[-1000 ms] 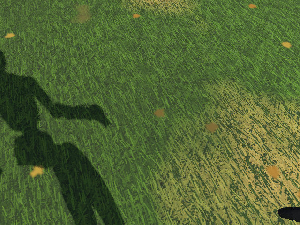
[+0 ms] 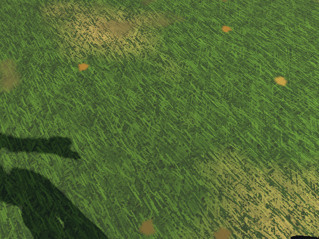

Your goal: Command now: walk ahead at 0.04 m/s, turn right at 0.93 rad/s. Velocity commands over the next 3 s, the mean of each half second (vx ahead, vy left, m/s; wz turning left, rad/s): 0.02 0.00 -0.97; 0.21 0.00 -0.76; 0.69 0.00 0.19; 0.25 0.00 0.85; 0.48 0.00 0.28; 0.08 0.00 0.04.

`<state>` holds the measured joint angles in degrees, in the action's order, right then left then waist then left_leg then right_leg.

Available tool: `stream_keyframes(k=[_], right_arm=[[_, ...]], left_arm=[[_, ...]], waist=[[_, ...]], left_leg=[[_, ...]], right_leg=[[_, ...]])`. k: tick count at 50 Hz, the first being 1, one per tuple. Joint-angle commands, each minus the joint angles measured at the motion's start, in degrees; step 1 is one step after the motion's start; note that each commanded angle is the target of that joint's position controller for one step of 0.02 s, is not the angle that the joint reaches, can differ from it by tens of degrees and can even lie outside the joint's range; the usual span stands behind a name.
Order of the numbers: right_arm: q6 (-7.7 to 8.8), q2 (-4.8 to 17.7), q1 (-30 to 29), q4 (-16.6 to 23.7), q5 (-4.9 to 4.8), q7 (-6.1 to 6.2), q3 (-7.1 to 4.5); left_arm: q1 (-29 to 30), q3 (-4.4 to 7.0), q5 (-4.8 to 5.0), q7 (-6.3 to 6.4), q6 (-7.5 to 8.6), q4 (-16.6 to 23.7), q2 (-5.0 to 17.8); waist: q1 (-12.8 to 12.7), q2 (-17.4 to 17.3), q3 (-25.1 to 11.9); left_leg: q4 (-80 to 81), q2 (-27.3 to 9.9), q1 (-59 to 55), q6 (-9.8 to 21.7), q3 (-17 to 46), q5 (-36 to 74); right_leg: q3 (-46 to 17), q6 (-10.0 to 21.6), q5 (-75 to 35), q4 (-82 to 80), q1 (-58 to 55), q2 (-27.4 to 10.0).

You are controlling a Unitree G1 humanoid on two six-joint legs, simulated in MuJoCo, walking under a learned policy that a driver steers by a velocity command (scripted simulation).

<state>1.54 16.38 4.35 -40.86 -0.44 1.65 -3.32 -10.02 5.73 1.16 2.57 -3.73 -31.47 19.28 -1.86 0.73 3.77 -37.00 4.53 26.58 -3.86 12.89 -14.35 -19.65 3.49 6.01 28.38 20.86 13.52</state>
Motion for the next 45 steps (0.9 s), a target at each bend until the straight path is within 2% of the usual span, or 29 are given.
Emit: stream_keyframes(k=[1,2,3,4,5,6,7,8,10,13,15,19,21,24,26,27,28,29,30,31,32,33,35,37,38,39,40,42,45], right_arm=[[2.33,6.8,-1.2,3.8,-0.33,-0.71,-2.44],[2.49,7.3,0.7,3.0,-0.39,-0.79,-2.88],[2.19,8.7,0.5,3.0,0.00,-0.68,-3.26],[1.19,12.2,-0.6,4.3,1.44,-0.27,-3.69],[0.89,10.8,0.0,4.4,3.08,-0.35,-3.74],[0.74,7.7,-2.1,5.8,2.42,-0.01,-3.04],[0.24,5.7,-3.6,6.4,1.59,0.50,-2.52],[-0.35,5.6,-3.9,6.9,0.92,1.08,-2.23],[-1.15,5.7,-3.2,6.9,1.23,1.75,-1.74],[-1.94,6.8,0.3,6.3,2.07,2.06,-2.00],[-2.14,7.8,1.6,5.8,2.05,1.87,-2.47],[-2.16,9.7,0.5,5.4,1.67,0.83,-3.46],[-2.01,10.3,-0.3,5.2,1.19,0.16,-3.89],[-1.28,10.8,0.1,4.4,-0.37,-1.03,-4.55],[-1.02,9.9,0.0,3.7,-1.52,-1.40,-4.63],[-0.98,7.6,3.3,2.2,-1.44,-1.75,-4.21],[-0.92,4.9,3.7,3.8,0.74,-1.98,-3.45],[-0.56,3.6,-1.1,8.1,2.38,-1.38,-2.63],[-0.46,7.1,-5.3,8.2,1.62,-0.85,-3.42],[-0.23,7.1,-6.3,8.5,0.59,-0.43,-3.46],[-0.25,7.5,-4.5,7.3,0.86,0.13,-3.71],[-0.36,8.2,-3.0,6.9,1.35,0.44,-3.94],[-0.29,7.4,-1.0,5.8,1.49,-0.03,-3.72],[-0.33,6.1,0.1,4.8,0.92,-0.32,-3.11],[-0.30,5.7,0.8,4.3,0.63,-0.71,-2.71],[-0.10,5.4,0.4,4.2,0.17,-1.37,-2.42],[0.21,5.5,-0.7,4.7,-0.24,-1.95,-2.37],[1.25,6.2,-2.6,5.7,-0.76,-2.71,-2.38],[3.41,6.3,-2.4,5.9,-0.86,-3.27,-2.27]], left_arm=[[0.4,2.34,0.19,-0.19,0.38,4.4,7.4],[1.4,2.12,0.61,-0.37,0.39,4.8,6.9],[-1.6,1.33,0.75,-0.66,0.28,4.3,4.4],[-2.8,0.71,0.65,-0.97,0.43,5.1,3.1],[-3.5,1.93,0.59,-1.67,1.17,5.7,7.6],[-4.2,2.90,0.44,-2.04,1.31,4.0,11.2],[-4.8,3.12,0.58,-1.99,0.89,2.4,11.3],[-5.6,2.70,0.32,-1.65,0.28,1.5,9.7],[-5.5,1.60,0.58,-1.97,-0.07,2.0,7.4],[-0.9,0.61,1.08,-1.84,0.39,4.2,5.5],[0.4,0.29,0.77,-1.88,0.59,4.9,4.8],[0.8,-0.33,0.14,-2.39,0.61,5.0,3.2],[0.6,-0.24,0.13,-2.75,0.26,4.6,3.2],[0.4,0.41,0.27,-3.40,-0.86,4.5,3.9],[-2.6,1.32,0.40,-3.62,-1.35,3.4,4.1],[-6.9,2.57,0.19,-2.96,-1.24,1.7,6.4],[-10.8,4.96,0.33,-1.87,-0.67,1.7,14.8],[-7.1,4.65,-1.95,-2.13,1.21,4.3,17.8],[-7.0,4.03,-2.46,-2.92,2.71,4.1,13.9],[-5.8,3.35,-1.81,-2.65,3.54,3.1,12.5],[-2.7,2.84,-0.38,-2.08,3.45,3.1,10.6],[0.5,2.18,0.35,-1.51,2.95,3.7,9.3],[2.2,1.78,-0.42,-0.71,2.36,4.6,8.9],[1.9,1.80,-0.54,-0.31,2.18,4.2,9.0],[0.4,1.62,-0.05,-0.16,2.25,3.6,8.5],[-0.9,1.38,0.33,-0.34,2.53,3.2,8.3],[-1.5,1.28,0.35,-0.68,2.91,2.8,8.9],[-2.7,0.87,-0.15,-1.32,3.78,1.6,9.3],[-4.1,0.09,-0.35,-2.11,5.19,0.3,8.5]], waist=[[0.1,10.2,-9.8],[1.5,8.9,-9.9],[0.0,2.8,-12.4],[-1.5,-10.0,-12.2],[-1.6,-16.7,-11.7],[-1.3,-12.2,-9.8],[-1.0,-8.6,-8.0],[-0.8,-6.3,-7.2],[0.2,-6.1,-4.7],[3.3,-8.5,-5.1],[4.3,-8.8,-6.5],[4.0,-9.2,-8.1],[3.4,-9.6,-8.2],[2.6,-10.1,-8.4],[0.1,-8.7,-9.1],[-1.2,-3.4,-9.9],[-1.1,14.5,-8.9],[-0.2,20.3,-13.5],[-3.7,11.8,-14.9],[-1.9,9.7,-11.8],[0.2,5.8,-10.0],[1.8,6.1,-9.4],[3.1,6.4,-10.8],[2.9,5.5,-11.7],[2.1,5.3,-13.3],[1.0,6.2,-13.3],[0.1,8.4,-11.9],[-0.9,10.8,-8.4],[-1.4,10.6,-5.1]], left_leg=[[9.9,0.4,-6.0,1.3,-1.2,1.7],[16.5,-1.3,-11.2,2.1,-1.9,7.0],[19.2,-8.7,-19.5,5.2,2.1,11.1],[19.0,-19.7,-24.8,12.3,13.2,18.0],[19.6,-25.8,-21.7,18.2,19.8,20.5],[19.1,-24.4,-20.5,18.0,15.2,18.2],[18.1,-20.2,-19.5,15.4,8.7,13.5],[17.7,-17.9,-19.4,13.8,5.1,11.0],[18.8,-16.7,-17.5,14.5,-0.4,14.9],[19.8,-17.2,-22.4,16.2,-4.7,17.4],[19.8,-19.1,-25.2,17.2,-6.3,19.3],[19.6,-21.0,-23.8,16.9,-12.0,20.1],[19.2,-21.8,-22.0,15.9,-14.8,20.1],[16.2,-23.9,-22.4,13.9,-17.0,21.0],[9.7,-23.4,-20.4,10.0,-20.2,18.2],[1.3,-20.2,-14.7,6.3,-23.4,12.9],[-17.6,-12.9,4.2,0.6,-27.4,-13.3],[-30.2,-5.8,17.4,-1.8,-16.3,-25.2],[-35.0,-6.0,18.6,-0.7,-10.2,-22.3],[-34.0,-6.4,18.9,0.9,-8.5,-16.8],[-31.4,-7.3,18.5,1.3,-7.7,-12.0],[-28.8,-7.2,16.3,1.1,-7.5,-8.9],[-26.4,-4.8,11.2,0.1,-8.1,-4.8],[-20.3,-3.4,9.4,-0.8,-8.4,-2.9],[-16.5,-3.4,8.0,-0.8,-8.6,-1.3],[-12.9,-3.7,6.8,-0.5,-8.9,-0.1],[-10.0,-3.7,6.2,-0.2,-9.3,-0.3],[-6.1,-4.2,5.1,0.8,-9.4,-1.5],[-1.6,-4.6,0.6,2.5,-10.6,-2.8]], right_leg=[[-18.2,4.2,4.2,-5.3,-10.4,-13.4],[-17.5,3.0,7.1,-2.8,-8.5,-11.6],[-13.1,0.9,21.7,4.5,-3.9,-8.1],[-1.5,-1.7,30.5,15.6,6.8,-2.1],[4.2,-4.5,30.7,29.1,11.9,-3.2],[6.1,-6.5,26.0,35.1,13.7,-6.7],[7.4,-7.3,21.9,38.0,14.5,-8.0],[8.9,-7.9,18.8,42.3,15.9,-8.8],[13.4,-8.9,16.3,46.8,18.2,-10.9],[17.2,-10.6,13.7,41.8,21.4,-15.3],[17.8,-11.4,13.9,38.1,21.3,-17.5],[20.1,-10.3,13.0,28.7,14.3,-19.4],[21.9,-8.9,12.7,23.4,9.5,-19.1],[23.8,-6.1,13.6,14.8,4.2,-18.2],[25.1,-3.0,8.3,4.0,-3.6,-16.1],[22.3,-0.4,1.4,-2.2,-12.6,-14.9],[2.7,5.9,-25.0,-5.1,-24.8,-27.2],[-14.7,17.7,-28.4,-5.2,-25.4,-35.5],[-11.1,17.8,-21.9,-7.6,-24.6,-34.1],[-7.3,14.5,-16.6,-8.0,-22.1,-31.0],[-4.0,11.4,-13.3,-7.5,-20.1,-28.1],[-1.9,9.9,-13.8,-7.0,-16.9,-26.6],[-0.3,9.3,-16.9,-6.3,-13.3,-24.0],[0.0,8.9,-16.8,-5.3,-13.5,-23.1],[-0.3,8.7,-4.9,-6.4,-13.6,-22.3],[-1.7,8.8,11.9,-8.5,-12.8,-22.0],[-4.1,9.1,22.1,-10.6,-11.2,-22.4],[-7.0,9.6,28.1,-12.5,-8.9,-23.7],[-8.0,9.8,29.5,-12.6,-5.8,-24.1]])
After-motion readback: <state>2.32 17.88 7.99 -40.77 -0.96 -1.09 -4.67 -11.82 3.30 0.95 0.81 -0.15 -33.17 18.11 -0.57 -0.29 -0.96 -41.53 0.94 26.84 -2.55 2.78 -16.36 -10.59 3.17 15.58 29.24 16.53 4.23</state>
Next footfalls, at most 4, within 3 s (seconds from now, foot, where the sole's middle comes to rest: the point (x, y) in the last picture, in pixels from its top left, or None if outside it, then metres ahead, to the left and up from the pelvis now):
0.06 left None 0.13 0.14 -0.77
0.54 right None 0.01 -0.11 -0.77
1.02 left None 0.22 0.01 -0.77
1.40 right None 0.25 -0.41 -0.77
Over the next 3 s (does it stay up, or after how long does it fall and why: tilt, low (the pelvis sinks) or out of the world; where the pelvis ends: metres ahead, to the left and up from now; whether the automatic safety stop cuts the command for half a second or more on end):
stays up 0.72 -0.52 0.00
